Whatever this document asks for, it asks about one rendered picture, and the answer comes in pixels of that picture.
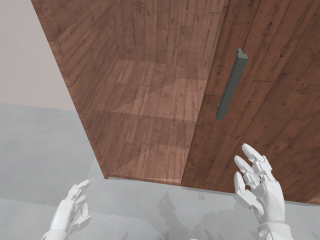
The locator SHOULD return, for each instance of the right robot forearm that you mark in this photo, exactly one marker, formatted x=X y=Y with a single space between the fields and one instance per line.
x=274 y=230

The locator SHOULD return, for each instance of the left robot forearm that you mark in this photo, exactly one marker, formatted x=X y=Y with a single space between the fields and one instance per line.
x=55 y=235

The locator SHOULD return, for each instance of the handle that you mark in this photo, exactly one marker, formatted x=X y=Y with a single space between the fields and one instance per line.
x=231 y=85

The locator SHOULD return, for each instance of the right robot hand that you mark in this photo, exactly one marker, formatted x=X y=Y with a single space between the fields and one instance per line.
x=271 y=205

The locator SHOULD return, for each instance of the left robot hand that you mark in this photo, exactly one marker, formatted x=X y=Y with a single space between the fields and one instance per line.
x=67 y=209

